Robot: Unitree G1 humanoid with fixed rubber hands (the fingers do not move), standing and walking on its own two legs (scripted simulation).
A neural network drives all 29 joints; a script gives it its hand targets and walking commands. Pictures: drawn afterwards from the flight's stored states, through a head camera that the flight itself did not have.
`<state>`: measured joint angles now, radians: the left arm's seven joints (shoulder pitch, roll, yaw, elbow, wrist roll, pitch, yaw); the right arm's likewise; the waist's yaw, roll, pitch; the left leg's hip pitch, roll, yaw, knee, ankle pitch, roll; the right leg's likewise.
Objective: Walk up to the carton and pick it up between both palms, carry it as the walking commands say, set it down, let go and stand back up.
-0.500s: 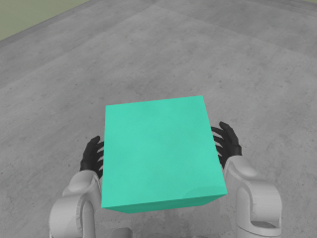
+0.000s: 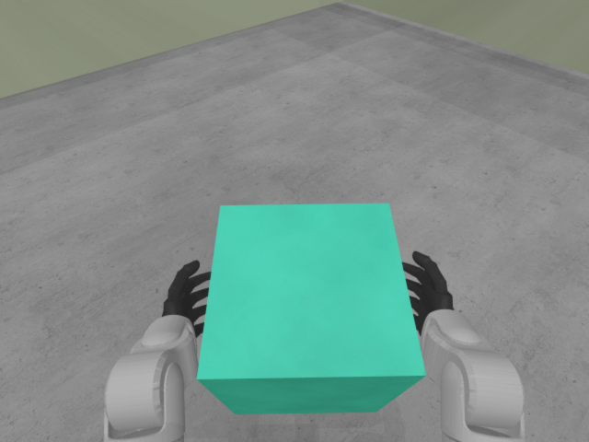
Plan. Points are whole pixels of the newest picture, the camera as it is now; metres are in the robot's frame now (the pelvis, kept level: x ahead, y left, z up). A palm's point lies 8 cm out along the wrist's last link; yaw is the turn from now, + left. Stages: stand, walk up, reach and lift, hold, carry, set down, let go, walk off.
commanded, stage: carry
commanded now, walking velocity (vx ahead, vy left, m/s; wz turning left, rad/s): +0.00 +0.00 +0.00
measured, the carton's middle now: (305, 318) +0.27 +0.00 +0.03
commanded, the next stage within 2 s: none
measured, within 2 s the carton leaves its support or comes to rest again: neither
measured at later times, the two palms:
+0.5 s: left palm (165, 381) +0.17 +0.15 +0.08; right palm (440, 361) +0.19 -0.14 +0.09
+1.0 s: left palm (179, 370) +0.18 +0.14 +0.07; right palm (448, 355) +0.19 -0.16 +0.09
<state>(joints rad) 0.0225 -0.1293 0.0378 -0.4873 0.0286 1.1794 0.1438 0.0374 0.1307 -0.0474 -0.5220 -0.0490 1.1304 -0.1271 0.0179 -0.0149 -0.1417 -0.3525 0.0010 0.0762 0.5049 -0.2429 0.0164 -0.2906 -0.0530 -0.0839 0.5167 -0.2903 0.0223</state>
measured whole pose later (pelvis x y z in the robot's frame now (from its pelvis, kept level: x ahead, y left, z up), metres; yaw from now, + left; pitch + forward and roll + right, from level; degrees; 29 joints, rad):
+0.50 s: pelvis -0.05 +0.00 +0.00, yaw +0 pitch +3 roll +0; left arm 0.04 -0.13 0.04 -0.47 0.04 1.18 0.14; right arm 0.02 0.13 -0.05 -0.48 -0.04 1.15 -0.13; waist 0.03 -0.01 -0.11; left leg -0.39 0.02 0.07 0.51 -0.17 0.01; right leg -0.34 -0.03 -0.10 0.55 -0.26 -0.01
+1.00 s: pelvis -0.05 -0.01 +0.00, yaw +0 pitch +4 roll +0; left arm 0.04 -0.13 0.04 -0.47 0.04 1.17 0.14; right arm 0.00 0.13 -0.06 -0.48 -0.04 1.15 -0.13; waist 0.00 -0.01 -0.10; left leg -0.40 0.03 0.06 0.52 -0.19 0.00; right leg -0.34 -0.03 -0.10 0.55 -0.27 -0.02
